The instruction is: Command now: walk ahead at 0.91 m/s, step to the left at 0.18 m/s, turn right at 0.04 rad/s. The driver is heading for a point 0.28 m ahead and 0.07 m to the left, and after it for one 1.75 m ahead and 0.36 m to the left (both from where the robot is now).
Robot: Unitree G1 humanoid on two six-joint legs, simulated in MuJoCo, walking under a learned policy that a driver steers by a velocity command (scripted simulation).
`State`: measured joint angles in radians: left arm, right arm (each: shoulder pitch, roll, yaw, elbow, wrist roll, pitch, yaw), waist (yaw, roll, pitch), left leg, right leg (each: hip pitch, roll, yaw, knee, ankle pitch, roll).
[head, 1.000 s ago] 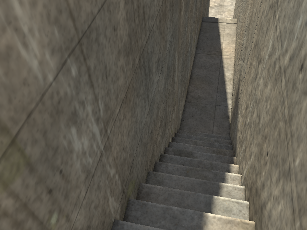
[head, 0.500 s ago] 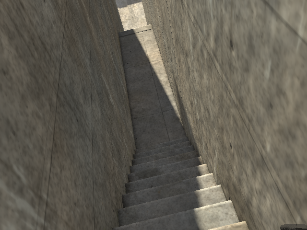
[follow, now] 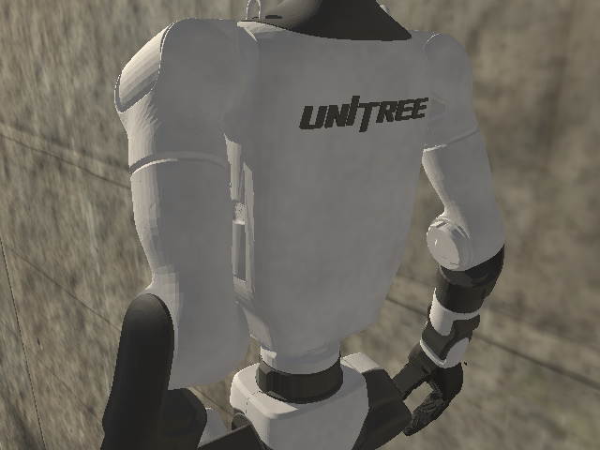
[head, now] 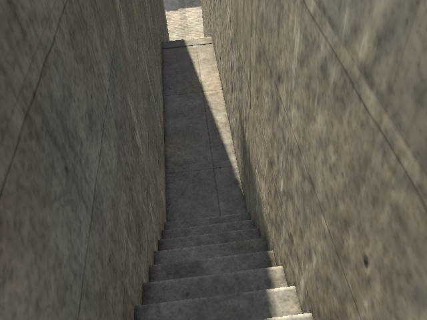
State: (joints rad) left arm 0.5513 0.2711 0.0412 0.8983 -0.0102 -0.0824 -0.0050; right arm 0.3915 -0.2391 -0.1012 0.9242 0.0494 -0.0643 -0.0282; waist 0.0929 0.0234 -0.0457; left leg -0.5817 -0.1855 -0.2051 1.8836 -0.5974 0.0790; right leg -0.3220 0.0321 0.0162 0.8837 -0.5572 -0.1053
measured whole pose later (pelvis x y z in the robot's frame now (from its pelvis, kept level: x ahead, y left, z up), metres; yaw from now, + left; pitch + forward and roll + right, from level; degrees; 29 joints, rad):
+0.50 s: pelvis +0.41 +0.14 -0.37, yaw +1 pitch +3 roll +2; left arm 0.17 0.19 0.01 0.79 -0.02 -0.12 -0.02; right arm 0.65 -0.13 -0.07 1.11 0.05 -0.05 -0.07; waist -0.02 0.05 -0.06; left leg -0.51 -0.24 0.08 1.93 -0.69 0.05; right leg -0.46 -0.03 0.02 0.81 -0.15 -0.07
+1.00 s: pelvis +0.86 +0.31 -0.76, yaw +2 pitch -1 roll +3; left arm 0.10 0.23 0.04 0.77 -0.02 -0.13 -0.04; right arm 0.71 -0.09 -0.04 1.10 0.06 -0.06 -0.12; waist -0.05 -0.06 0.03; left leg -0.47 -0.14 0.15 1.72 -0.52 0.01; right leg -0.54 0.04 -0.01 0.89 0.31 -0.10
